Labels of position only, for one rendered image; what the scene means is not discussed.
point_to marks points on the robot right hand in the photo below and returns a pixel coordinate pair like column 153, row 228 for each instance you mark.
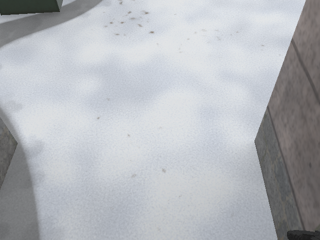
column 303, row 235

